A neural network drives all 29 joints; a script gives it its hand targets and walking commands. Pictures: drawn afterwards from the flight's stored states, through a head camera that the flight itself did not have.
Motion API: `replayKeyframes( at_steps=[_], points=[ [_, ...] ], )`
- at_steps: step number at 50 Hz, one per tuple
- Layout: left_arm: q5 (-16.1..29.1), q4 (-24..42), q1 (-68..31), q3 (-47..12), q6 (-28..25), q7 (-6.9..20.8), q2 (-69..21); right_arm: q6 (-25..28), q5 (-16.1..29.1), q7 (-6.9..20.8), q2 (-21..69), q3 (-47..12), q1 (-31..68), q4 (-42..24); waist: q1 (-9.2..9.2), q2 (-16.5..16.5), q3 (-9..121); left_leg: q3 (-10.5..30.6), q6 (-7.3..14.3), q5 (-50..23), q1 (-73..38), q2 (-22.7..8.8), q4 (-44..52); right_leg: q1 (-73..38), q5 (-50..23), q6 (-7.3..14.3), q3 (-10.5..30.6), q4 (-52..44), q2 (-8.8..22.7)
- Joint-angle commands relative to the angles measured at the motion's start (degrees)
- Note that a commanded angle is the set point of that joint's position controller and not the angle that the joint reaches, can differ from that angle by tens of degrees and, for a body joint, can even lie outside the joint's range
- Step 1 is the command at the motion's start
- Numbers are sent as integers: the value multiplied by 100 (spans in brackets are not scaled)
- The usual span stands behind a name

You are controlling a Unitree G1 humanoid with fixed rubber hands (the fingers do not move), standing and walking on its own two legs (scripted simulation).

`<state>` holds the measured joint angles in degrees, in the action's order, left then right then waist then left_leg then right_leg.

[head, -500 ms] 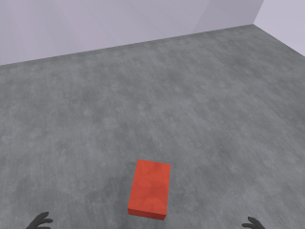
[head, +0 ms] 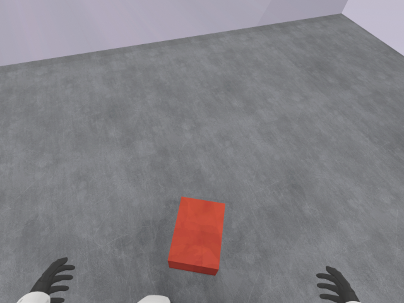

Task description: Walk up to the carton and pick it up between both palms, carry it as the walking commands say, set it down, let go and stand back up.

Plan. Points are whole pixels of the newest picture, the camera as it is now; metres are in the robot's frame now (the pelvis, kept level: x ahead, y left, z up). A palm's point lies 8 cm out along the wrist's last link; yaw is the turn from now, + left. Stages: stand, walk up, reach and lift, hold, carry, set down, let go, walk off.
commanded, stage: reach and lift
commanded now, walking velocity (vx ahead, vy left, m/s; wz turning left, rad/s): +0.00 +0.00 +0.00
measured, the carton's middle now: (197, 235) +0.45 +0.01 -0.70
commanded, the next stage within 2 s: none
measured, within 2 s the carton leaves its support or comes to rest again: neither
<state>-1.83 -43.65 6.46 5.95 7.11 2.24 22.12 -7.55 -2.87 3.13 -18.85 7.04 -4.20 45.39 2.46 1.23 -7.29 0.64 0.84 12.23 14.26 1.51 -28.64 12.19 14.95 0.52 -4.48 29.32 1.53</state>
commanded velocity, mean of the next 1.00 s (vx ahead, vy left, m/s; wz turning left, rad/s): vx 0.00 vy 0.00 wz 0.00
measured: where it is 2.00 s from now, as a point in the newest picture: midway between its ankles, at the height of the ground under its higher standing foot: outside the picture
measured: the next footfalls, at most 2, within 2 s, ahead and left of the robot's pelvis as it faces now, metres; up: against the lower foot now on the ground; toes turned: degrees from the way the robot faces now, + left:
none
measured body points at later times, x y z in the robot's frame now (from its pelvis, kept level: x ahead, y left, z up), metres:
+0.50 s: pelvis -0.01 -0.01 -0.05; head +0.12 +0.00 +0.39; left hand +0.23 +0.28 -0.14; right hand +0.26 -0.26 -0.14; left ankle +0.04 +0.11 -0.74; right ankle +0.01 -0.11 -0.74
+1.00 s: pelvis -0.07 +0.00 -0.10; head +0.15 +0.00 +0.30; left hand +0.36 +0.24 -0.18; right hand +0.35 -0.22 -0.18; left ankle +0.04 +0.11 -0.74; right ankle +0.01 -0.11 -0.74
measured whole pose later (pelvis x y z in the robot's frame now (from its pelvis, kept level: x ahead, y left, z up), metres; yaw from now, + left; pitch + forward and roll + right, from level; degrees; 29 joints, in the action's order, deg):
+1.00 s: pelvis -0.07 +0.00 -0.10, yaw -3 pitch +25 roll +0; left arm 2.1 -48.9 -43.0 13.4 12.4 5.3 20.8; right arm -14.2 2.8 -5.8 -11.6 9.8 42.6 43.7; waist 0.2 1.2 -4.1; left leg -1.5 1.1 18.1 68.2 -0.7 -61.5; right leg 67.1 20.1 0.9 -2.3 62.3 0.5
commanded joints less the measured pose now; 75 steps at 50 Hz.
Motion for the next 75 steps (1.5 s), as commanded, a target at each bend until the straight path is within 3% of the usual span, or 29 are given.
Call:
replayKeyframes(
  at_steps=[1,2,4,9,13,17,23,28,30,31,34,36,38,39,42,43,47,50,53,57,59,60,61,63,64,67,71,73,75],
  points=[
    [-159,1521,-525,624,552,145,918,-519,-51,142,-986,443,596,-1224,-10,-198,458,-325,-262,707,-468,40,15,778,1328,-26,-26,-505,-146],
    [-189,1534,-305,666,709,150,897,-664,-89,103,-887,419,435,-1236,-11,-95,438,-357,-277,507,-648,105,-80,912,1325,-13,55,-578,-79],
    [-248,1624,37,740,827,168,728,-775,-200,77,-839,439,220,-1246,-77,-231,543,-287,-297,48,-547,51,-156,842,810,-130,98,-339,-182],
    [-279,1964,152,846,835,163,487,-772,-162,77,-572,289,424,-1721,80,-323,1216,-105,-277,-1217,-335,-31,-756,865,-311,-162,295,321,-310],
    [-104,2202,-325,880,648,149,336,-629,-51,-10,-437,194,986,-1911,184,-274,1542,-39,-308,-1475,99,-54,-1195,1168,-551,-173,475,877,-326],
    [134,2149,-756,816,559,134,325,-549,26,-190,-404,250,1333,-1874,65,-156,2036,56,-322,-1862,412,-47,-1604,1510,-929,-205,498,1326,-342],
    [217,1722,-1382,775,554,173,533,-614,128,-433,-176,186,1778,-1588,76,-77,2622,4,-241,-1554,1237,15,-1989,1642,-1117,-217,575,1787,-316],
    [290,1469,-2319,636,609,259,564,-678,128,-577,-73,217,2428,-1568,-47,17,2810,-22,-175,-915,1860,11,-2203,2041,-736,-236,620,1921,-339],
    [279,1347,-2766,690,626,293,664,-694,151,-631,-18,179,2950,-1663,58,-81,2818,-67,-133,-593,2107,18,-2263,2314,-393,-256,614,1972,-308],
    [344,1261,-2907,616,648,294,594,-713,154,-640,-3,173,2975,-1534,-24,-34,2841,-73,-134,-496,2214,28,-2267,2358,-370,-251,612,1977,-313],
    [349,1101,-3562,755,650,326,773,-737,232,-719,64,156,3563,-1512,55,-49,3042,-116,-90,-188,2590,26,-2381,2514,-100,-294,643,2061,-267],
    [320,1013,-3940,817,622,332,855,-730,324,-758,127,127,3907,-1500,76,-126,3293,-122,-56,-169,2767,35,-2458,2680,-69,-322,662,2160,-231],
    [374,962,-4420,786,615,337,850,-726,331,-809,-19,247,4295,-1445,-76,-111,3614,-73,-60,-86,2849,36,-2505,2813,59,-319,674,2223,-227],
    [344,830,-4616,829,600,350,863,-718,434,-830,118,169,4465,-1415,-10,-179,3708,-109,-31,-69,2916,40,-2535,2892,83,-346,704,2216,-188],
    [365,605,-5170,843,552,322,868,-675,519,-849,20,223,5019,-1149,-52,-285,4016,-71,-54,10,3061,38,-2602,3259,223,-321,624,2355,-231],
    [395,496,-5298,782,548,324,747,-655,486,-874,-15,283,5071,-1042,-176,-276,4084,-77,-70,-10,3019,51,-2562,3375,217,-315,584,2329,-244],
    [380,131,-5935,947,428,296,796,-542,566,-916,139,314,5712,-830,-96,-104,4418,-68,-21,184,3372,68,-2640,3683,394,-306,528,2428,-304],
    [412,27,-6393,911,313,264,808,-439,571,-926,85,483,6096,-731,-110,-284,4947,-4,-27,81,3384,82,-2701,3995,226,-272,387,2638,-376],
    [486,-173,-6833,899,207,184,693,-303,507,-914,42,610,6490,-623,-172,-229,5277,58,-36,40,3335,92,-2792,4451,259,-246,307,2770,-450],
    [504,-398,-7428,905,79,98,657,-179,530,-892,89,687,7022,-466,-94,-366,5620,41,-57,-42,3456,89,-2900,4946,277,-228,265,2977,-497],
    [455,-380,-7741,967,-22,54,665,-93,467,-878,90,779,7294,-493,-64,-328,5860,42,-83,-328,3356,90,-2988,5194,114,-246,227,3062,-542],
    [504,-414,-7894,875,-44,75,508,-71,452,-865,137,816,7311,-333,-169,-440,5983,25,-102,-453,3379,93,-3014,5241,51,-223,232,3063,-540],
    [495,-441,-7918,894,-86,56,475,-19,361,-857,78,909,7328,-324,-225,-323,6069,84,-98,-637,3289,90,-3043,5351,-59,-245,210,3082,-566],
    [389,-448,-8016,1015,-142,11,506,54,335,-846,109,922,7452,-337,-113,-335,6359,71,-105,-990,3081,123,-3140,5460,-199,-258,194,3141,-595],
    [341,-332,-7996,977,-178,7,427,95,292,-830,97,1020,7338,-305,-173,-496,6483,81,-151,-1242,2939,120,-3163,5541,-337,-248,181,3152,-608],
    [199,-212,-7917,1142,-234,-13,280,211,208,-823,193,1121,7118,-380,-189,-555,6918,178,-160,-2163,2498,119,-3290,5772,-808,-261,206,3138,-627],
    [43,31,-7548,1367,-323,38,210,313,149,-822,330,1170,6893,-762,-72,-400,7127,283,-134,-2880,2479,113,-3348,5920,-1245,-270,263,3134,-635],
    [70,-135,-7468,1455,-339,94,180,333,188,-816,447,1074,6921,-753,-2,-246,6858,251,-107,-2676,3003,138,-3374,5934,-1293,-285,333,3175,-604],
    [84,-33,-7510,1450,-396,149,204,354,144,-841,544,1098,6926,-840,-51,-120,6806,255,-92,-2486,3364,159,-3394,5847,-1309,-300,346,3259,-593]
  ],
)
